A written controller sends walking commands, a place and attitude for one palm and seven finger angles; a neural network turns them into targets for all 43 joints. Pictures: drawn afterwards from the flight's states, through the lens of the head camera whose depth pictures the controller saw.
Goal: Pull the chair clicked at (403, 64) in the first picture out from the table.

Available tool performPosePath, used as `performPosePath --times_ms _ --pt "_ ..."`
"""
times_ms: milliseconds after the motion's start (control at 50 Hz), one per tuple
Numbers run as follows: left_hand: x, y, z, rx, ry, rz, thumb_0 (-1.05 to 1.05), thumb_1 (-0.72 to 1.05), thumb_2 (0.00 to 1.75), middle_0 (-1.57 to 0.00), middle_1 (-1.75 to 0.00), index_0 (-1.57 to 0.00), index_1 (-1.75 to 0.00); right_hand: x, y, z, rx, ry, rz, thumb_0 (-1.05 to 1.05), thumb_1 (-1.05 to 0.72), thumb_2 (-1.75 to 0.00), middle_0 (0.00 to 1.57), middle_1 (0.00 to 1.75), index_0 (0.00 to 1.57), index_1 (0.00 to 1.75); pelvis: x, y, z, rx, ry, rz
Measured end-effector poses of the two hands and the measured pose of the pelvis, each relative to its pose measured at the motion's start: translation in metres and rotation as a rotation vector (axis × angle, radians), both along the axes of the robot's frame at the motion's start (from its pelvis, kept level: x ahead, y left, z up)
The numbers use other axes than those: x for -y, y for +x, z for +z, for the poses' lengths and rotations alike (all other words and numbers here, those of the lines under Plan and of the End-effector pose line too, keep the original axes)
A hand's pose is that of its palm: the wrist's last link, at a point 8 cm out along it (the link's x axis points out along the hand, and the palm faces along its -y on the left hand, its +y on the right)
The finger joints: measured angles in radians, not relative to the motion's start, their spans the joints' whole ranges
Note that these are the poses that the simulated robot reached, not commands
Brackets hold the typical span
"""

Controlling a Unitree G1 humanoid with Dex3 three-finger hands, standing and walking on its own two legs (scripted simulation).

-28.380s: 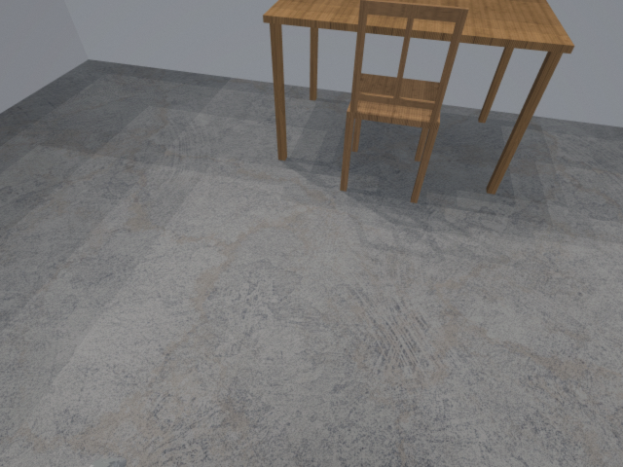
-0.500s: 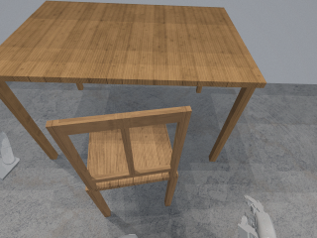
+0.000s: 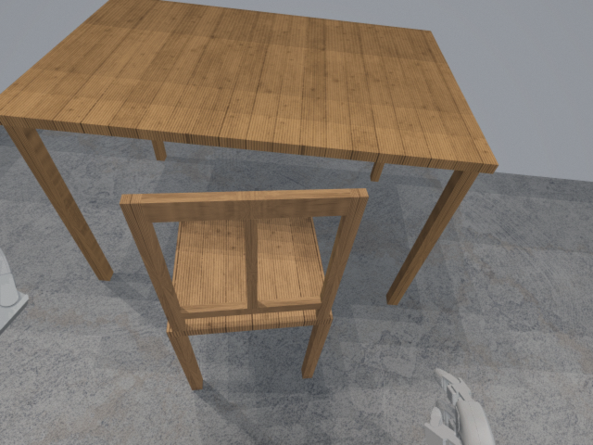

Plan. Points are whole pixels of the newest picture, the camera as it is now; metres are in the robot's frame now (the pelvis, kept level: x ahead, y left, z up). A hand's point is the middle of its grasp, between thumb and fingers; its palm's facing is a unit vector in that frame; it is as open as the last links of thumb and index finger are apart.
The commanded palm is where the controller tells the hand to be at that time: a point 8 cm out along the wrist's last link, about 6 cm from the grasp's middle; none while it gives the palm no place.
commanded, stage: step back with the hand held close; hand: left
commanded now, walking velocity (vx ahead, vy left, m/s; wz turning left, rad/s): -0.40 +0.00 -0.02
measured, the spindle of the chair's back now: (251, 266) +0.43 +0.12 -0.10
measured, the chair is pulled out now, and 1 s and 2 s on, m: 0.16 0.16 0.16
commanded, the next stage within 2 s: stop stepping back and stand still in 0.08 s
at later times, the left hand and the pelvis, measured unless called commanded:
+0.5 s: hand out of the picture +0.09 +0.21 +0.16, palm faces +0.34 -0.82 -0.46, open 7.4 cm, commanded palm +0.03 +0.26 +0.18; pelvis -0.13 -0.04 +0.00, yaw -3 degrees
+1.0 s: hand out of the picture +0.02 +0.21 +0.17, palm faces +0.45 -0.79 -0.42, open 7.4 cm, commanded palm -0.03 +0.25 +0.18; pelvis -0.17 -0.05 +0.00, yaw +0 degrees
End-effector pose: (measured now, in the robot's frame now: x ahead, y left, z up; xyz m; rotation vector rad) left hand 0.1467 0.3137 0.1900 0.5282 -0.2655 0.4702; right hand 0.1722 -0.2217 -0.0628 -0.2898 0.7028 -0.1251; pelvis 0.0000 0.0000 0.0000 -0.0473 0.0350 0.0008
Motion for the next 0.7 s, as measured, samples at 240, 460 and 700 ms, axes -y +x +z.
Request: performPosePath --times_ms 240,460,700 --pt "0.067 -0.024 0.009 -0.038 0.044 -0.235 0.01 0.89 0.90 -0.21 -0.30 -0.21 -0.31 0.036 -0.059 0.000 0.029 0.057 -0.079 0.02 -0.90 -0.90 0.21 0.30 0.21 0.30 0.027 -0.058 0.000 -0.015 0.025 -0.061" --pt "0.051 -0.080 -0.015 -0.134 -0.005 -0.117 0.01 0.89 0.90 -0.21 -0.30 -0.21 -0.31 0.082 -0.146 0.005 0.003 -0.037 -0.158 0.02 -0.90 -0.90 0.20 0.30 0.20 0.30 0.034 -0.116 0.000 0.029 0.038 -0.067" --pt "0.050 -0.145 -0.003 -0.001 -0.026 -0.037 0.01 0.89 0.90 -0.21 -0.30 -0.21 -0.31 0.075 -0.217 -0.013 -0.063 -0.027 -0.142 0.02 -0.90 -0.90 0.20 0.30 0.21 0.30 0.035 -0.156 0.000 0.045 0.029 -0.009"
